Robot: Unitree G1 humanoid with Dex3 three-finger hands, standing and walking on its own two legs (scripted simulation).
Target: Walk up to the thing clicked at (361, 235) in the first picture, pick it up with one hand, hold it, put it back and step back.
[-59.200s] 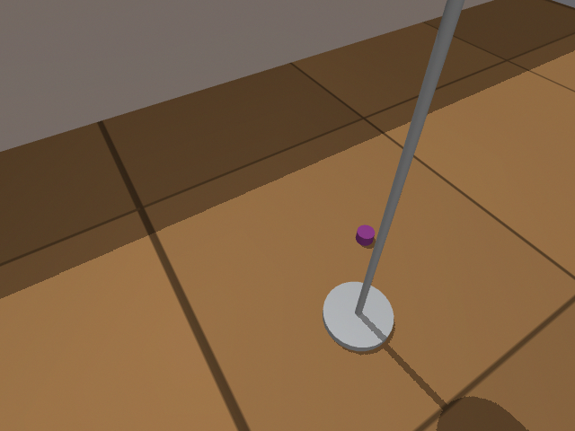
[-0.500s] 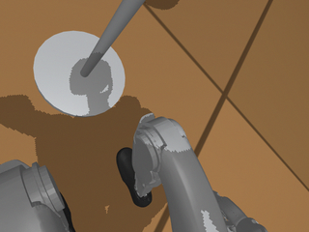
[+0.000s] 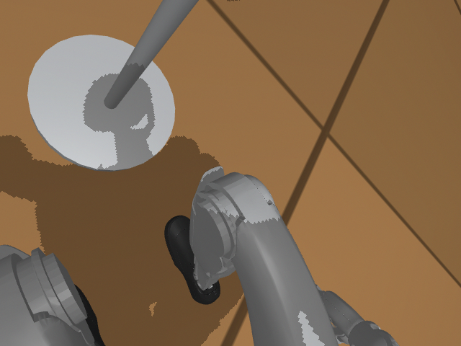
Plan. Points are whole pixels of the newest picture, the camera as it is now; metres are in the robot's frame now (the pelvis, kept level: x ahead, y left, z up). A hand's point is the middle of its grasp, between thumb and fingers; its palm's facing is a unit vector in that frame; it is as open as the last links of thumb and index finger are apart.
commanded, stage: rest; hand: left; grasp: from above
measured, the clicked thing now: out of the picture +0.47 +0.37 -0.28
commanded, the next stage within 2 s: open in 0.02 s
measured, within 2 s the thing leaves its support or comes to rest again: neither
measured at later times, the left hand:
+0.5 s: hand out of the picture +0.46 +0.37 -0.25, palm faces -0.45 -0.17 -0.88, open 11.2 cm
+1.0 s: hand out of the picture +0.46 +0.36 -0.25, palm faces -0.45 -0.17 -0.88, open 13.9 cm
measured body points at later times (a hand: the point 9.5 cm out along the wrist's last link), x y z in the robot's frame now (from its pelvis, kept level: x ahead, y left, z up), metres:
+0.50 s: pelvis +0.00 +0.00 +0.00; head +0.29 +0.15 +0.31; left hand +0.48 +0.37 -0.20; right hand +0.06 -0.25 -0.05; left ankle +0.06 +0.12 -0.27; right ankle +0.12 -0.11 -0.27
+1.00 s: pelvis +0.00 +0.00 +0.00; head +0.29 +0.14 +0.31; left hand +0.48 +0.37 -0.20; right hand +0.05 -0.25 -0.05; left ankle +0.06 +0.12 -0.27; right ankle +0.12 -0.11 -0.27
